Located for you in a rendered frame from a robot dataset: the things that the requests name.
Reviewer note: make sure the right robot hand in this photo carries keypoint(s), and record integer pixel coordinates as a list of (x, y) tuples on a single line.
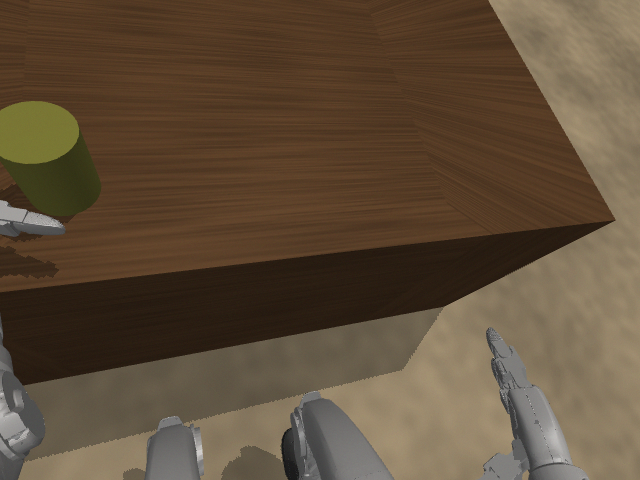
[(539, 439)]

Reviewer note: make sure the left robot hand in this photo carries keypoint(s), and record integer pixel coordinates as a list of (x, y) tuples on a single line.
[(15, 220)]

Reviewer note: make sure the right robot arm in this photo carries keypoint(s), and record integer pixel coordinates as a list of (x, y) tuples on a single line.
[(558, 471)]

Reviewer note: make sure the right robot foot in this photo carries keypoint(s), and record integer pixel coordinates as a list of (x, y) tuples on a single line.
[(289, 460)]

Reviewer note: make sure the can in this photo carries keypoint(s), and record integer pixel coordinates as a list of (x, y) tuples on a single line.
[(43, 149)]

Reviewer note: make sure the left robot arm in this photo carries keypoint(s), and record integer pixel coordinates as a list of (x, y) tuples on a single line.
[(22, 425)]

